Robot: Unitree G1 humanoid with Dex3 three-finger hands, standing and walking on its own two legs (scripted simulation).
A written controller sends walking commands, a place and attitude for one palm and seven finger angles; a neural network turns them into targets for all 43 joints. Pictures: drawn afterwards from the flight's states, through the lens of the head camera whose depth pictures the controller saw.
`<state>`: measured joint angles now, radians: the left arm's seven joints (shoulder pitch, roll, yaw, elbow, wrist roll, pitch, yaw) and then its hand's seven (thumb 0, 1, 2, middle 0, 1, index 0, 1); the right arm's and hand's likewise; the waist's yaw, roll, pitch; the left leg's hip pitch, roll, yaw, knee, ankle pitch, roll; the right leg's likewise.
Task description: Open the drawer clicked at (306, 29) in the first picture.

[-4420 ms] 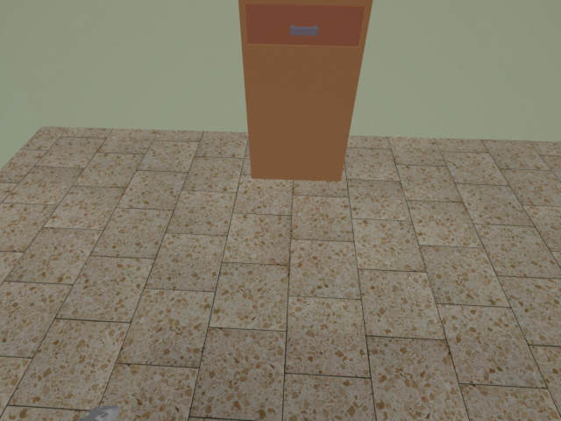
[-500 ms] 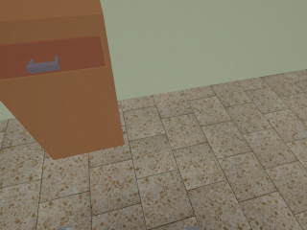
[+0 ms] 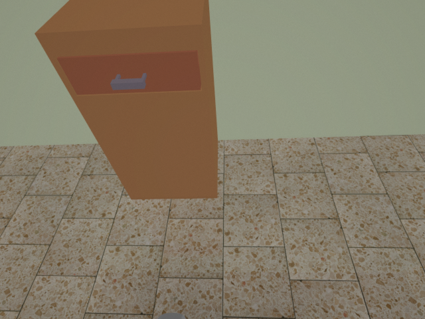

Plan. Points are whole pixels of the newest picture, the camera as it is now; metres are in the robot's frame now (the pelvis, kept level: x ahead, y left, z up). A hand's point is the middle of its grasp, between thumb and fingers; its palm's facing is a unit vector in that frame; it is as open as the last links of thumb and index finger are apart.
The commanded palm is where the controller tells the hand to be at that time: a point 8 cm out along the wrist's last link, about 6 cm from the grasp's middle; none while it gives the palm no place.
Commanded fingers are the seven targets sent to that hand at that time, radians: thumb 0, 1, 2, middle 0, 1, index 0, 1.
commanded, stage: take the last steps up to it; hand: left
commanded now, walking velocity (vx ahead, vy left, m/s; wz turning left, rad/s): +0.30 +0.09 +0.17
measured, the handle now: (129, 80) +0.79 +0.33 +0.02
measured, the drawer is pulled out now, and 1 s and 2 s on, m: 0.00 0.00 0.00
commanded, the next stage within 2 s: come to a stop and stand still in 0.98 s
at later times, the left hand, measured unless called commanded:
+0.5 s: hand out of the picture +0.08 +0.25 -0.18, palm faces +0.09 -0.98 -0.19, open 7.4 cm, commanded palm none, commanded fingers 0.00 0.90 0.90 -0.20 -0.30 -0.20 -0.30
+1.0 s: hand (139, 287) +0.21 +0.20 -0.17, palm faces +0.11 -0.97 -0.20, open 7.3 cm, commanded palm none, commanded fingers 0.00 0.90 0.90 -0.20 -0.30 -0.20 -0.30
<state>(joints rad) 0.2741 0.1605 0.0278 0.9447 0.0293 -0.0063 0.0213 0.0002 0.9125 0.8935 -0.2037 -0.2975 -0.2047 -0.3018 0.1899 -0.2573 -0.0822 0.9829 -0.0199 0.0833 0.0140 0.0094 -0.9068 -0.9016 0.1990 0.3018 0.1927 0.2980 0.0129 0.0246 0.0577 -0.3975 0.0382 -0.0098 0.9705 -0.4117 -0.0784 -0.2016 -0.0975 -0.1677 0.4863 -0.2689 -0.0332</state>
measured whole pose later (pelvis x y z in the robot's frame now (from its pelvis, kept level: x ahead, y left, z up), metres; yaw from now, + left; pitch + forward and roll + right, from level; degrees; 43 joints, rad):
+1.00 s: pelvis +0.22 +0.03 +0.00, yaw +3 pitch -1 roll +0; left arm 0.31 0.15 0.04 1.09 0.03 -0.05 0.01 0.00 0.93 0.89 -0.20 -0.30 -0.20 -0.30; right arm 0.24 -0.18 -0.06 1.06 -0.02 0.00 0.01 0.01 -0.93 -0.90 0.20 0.30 0.19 0.30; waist 0.01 0.03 0.02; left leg -0.47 0.12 0.06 0.81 -0.23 -0.02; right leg -0.13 -0.01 -0.18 0.36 -0.21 -0.05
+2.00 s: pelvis +0.24 -0.01 +0.01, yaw +3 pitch +1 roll +4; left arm 0.27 0.16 0.05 1.03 0.03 0.01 0.02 0.00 0.91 0.89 -0.20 -0.30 -0.20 -0.30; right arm 0.22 -0.24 -0.07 1.05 -0.02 0.07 0.01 0.01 -0.91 -0.90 0.20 0.30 0.19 0.30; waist 0.05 0.01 0.05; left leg -0.31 0.03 -0.01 0.80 -0.39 -0.05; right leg -0.26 -0.07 -0.08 0.40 -0.15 -0.04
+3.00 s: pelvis +0.27 +0.02 -0.01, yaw +2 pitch +0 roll -2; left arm 0.28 0.13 0.00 1.10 0.02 -0.05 0.06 0.00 0.92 0.89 -0.20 -0.30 -0.20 -0.30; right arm 0.22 -0.18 -0.02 1.08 0.00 0.00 -0.03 0.01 -0.92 -0.90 0.20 0.30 0.20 0.30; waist 0.00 0.04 0.06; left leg -0.23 0.07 0.02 0.66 -0.39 -0.01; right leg -0.17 0.04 -0.09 0.43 -0.26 -0.04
